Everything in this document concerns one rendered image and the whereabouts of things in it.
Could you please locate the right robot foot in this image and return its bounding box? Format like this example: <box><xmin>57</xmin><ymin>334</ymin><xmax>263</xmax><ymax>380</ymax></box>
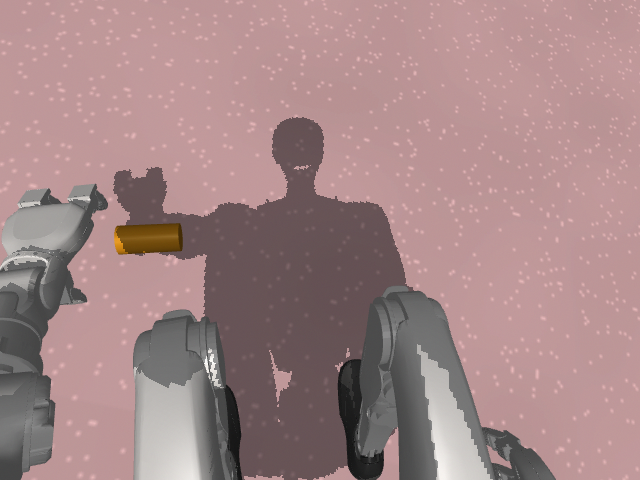
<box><xmin>338</xmin><ymin>359</ymin><xmax>384</xmax><ymax>480</ymax></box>

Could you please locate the right robot hand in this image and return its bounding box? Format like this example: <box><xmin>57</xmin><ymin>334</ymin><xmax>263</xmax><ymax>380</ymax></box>
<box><xmin>482</xmin><ymin>427</ymin><xmax>556</xmax><ymax>480</ymax></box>

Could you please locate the left robot foot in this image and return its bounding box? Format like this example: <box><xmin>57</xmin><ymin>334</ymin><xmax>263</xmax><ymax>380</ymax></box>
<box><xmin>224</xmin><ymin>385</ymin><xmax>242</xmax><ymax>480</ymax></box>

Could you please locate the left robot arm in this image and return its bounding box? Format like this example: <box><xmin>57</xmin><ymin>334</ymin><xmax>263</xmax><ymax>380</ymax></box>
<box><xmin>0</xmin><ymin>251</ymin><xmax>68</xmax><ymax>480</ymax></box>

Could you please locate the can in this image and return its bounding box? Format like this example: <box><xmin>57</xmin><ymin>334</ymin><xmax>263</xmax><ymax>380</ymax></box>
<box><xmin>114</xmin><ymin>223</ymin><xmax>183</xmax><ymax>255</ymax></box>

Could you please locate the left robot hand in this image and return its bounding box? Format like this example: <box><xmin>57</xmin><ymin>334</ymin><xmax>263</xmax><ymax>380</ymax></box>
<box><xmin>1</xmin><ymin>184</ymin><xmax>108</xmax><ymax>305</ymax></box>

